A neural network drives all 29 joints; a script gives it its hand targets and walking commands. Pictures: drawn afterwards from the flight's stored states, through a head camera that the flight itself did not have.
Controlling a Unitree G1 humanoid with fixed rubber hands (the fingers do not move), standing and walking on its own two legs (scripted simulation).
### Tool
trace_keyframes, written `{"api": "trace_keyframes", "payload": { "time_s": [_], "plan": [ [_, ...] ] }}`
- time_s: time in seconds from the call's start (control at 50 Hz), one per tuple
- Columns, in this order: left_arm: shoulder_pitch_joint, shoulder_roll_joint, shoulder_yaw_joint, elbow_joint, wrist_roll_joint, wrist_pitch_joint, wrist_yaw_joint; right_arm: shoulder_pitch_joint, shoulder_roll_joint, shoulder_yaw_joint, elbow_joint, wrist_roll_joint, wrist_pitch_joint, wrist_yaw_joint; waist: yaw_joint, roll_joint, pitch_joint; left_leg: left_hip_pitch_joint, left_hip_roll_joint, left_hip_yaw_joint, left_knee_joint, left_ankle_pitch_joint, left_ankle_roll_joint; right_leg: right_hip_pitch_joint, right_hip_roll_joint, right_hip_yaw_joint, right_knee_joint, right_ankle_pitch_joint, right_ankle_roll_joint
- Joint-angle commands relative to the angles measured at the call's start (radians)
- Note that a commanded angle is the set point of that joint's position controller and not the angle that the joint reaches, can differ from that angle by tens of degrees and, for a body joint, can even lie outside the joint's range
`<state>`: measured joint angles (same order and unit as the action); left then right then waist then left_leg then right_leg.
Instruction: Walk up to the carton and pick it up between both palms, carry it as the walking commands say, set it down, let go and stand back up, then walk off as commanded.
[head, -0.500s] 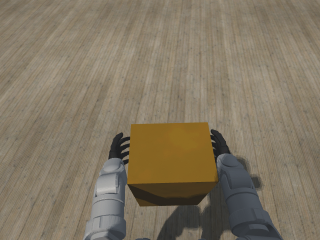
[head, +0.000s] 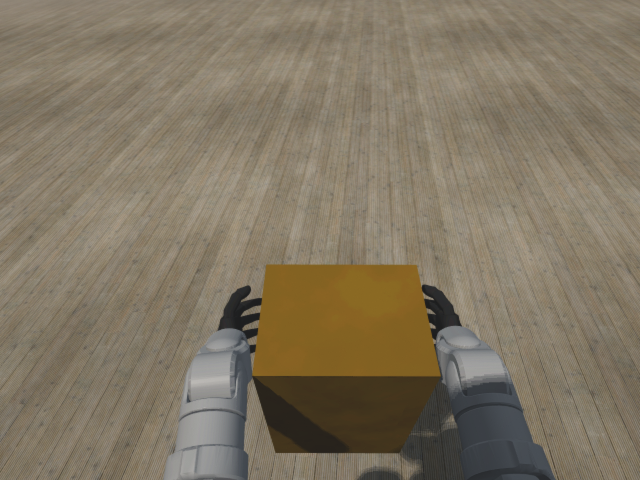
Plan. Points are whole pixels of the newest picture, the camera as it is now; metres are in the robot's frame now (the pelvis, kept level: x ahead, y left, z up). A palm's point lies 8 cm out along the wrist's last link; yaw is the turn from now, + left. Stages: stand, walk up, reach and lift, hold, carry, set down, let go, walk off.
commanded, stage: reach and lift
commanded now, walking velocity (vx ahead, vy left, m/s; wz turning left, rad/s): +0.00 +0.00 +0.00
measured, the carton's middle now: (339, 368) +0.29 +0.02 -0.02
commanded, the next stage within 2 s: hold in 1.24 s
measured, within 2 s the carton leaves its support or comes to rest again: neither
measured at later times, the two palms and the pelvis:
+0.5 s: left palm (249, 334) +0.29 +0.14 +0.05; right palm (467, 343) +0.29 -0.15 +0.04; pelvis +0.00 +0.00 +0.00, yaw +0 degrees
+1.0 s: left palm (240, 335) +0.29 +0.15 +0.04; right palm (459, 347) +0.28 -0.13 +0.04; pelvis +0.00 +0.01 +0.00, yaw +0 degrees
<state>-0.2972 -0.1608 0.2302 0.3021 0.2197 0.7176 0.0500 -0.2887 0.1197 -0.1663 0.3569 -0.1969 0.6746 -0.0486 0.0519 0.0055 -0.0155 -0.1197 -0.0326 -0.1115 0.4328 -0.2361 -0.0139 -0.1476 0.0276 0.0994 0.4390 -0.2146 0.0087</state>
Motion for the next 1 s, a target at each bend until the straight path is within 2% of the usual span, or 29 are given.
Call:
{"api": "trace_keyframes", "payload": {
  "time_s": [0.0, 0.04, 0.1, 0.16, 0.24, 0.48, 0.76, 0.98],
  "plan": [
    [-0.570, -1.030, -0.599, -0.010, -0.226, -0.017, -0.222, -0.669, 0.989, 0.551, -0.089, 0.215, -0.018, 0.273, -0.011, -0.006, -0.205, 0.012, -0.046, 0.036, -0.084, 0.105, -0.014, 0.103, 0.053, -0.036, -0.066, 0.058, -0.014],
    [-0.602, -1.032, -0.589, 0.002, -0.230, -0.015, -0.227, -0.699, 0.996, 0.544, -0.079, 0.216, -0.012, 0.272, -0.013, -0.013, -0.194, 0.006, -0.045, 0.039, -0.087, 0.073, -0.009, 0.111, 0.051, -0.035, -0.069, 0.033, -0.013],
    [-0.643, -1.041, -0.606, -0.016, -0.245, -0.014, -0.231, -0.721, 1.018, 0.555, -0.083, 0.232, -0.007, 0.270, -0.016, -0.012, -0.244, 0.032, -0.047, 0.041, -0.079, 0.109, -0.008, 0.142, 0.051, -0.032, -0.065, 0.075, -0.011],
    [-0.655, -1.037, -0.617, -0.034, -0.248, -0.010, -0.233, -0.700, 1.024, 0.548, -0.083, 0.233, 0.000, 0.262, -0.031, -0.007, -0.270, 0.048, -0.052, 0.040, -0.071, 0.149, -0.009, 0.159, 0.051, -0.027, -0.064, 0.125, -0.009],
    [-0.648, -1.025, -0.601, -0.026, -0.237, -0.005, -0.237, -0.676, 1.018, 0.527, -0.081, 0.226, 0.010, 0.251, -0.050, -0.007, -0.250, 0.037, -0.055, 0.037, -0.069, 0.140, -0.006, 0.165, 0.044, -0.021, -0.073, 0.136, -0.004],
    [-0.591, -1.011, -0.584, -0.025, -0.230, -0.016, -0.237, -0.676, 1.022, 0.578, -0.170, 0.265, 0.027, 0.240, -0.038, -0.025, -0.278, 0.027, -0.057, 0.026, -0.060, 0.175, 0.008, 0.190, 0.042, -0.009, -0.071, 0.197, 0.007],
    [-0.548, -1.034, -0.631, -0.065, -0.248, -0.009, -0.226, -0.602, 0.968, 0.572, -0.196, 0.249, 0.030, 0.248, -0.064, 0.009, -0.274, 0.073, -0.045, 0.011, -0.072, 0.236, -0.008, 0.171, 0.058, -0.019, -0.070, 0.213, -0.011],
    [-0.471, -1.035, -0.644, -0.092, -0.248, -0.002, -0.216, -0.557, 0.949, 0.598, -0.250, 0.254, 0.036, 0.254, -0.057, 0.013, -0.259, 0.107, -0.038, 0.000, -0.076, 0.302, -0.010, 0.159, 0.064, -0.021, -0.073, 0.215, -0.014]
  ]
}}
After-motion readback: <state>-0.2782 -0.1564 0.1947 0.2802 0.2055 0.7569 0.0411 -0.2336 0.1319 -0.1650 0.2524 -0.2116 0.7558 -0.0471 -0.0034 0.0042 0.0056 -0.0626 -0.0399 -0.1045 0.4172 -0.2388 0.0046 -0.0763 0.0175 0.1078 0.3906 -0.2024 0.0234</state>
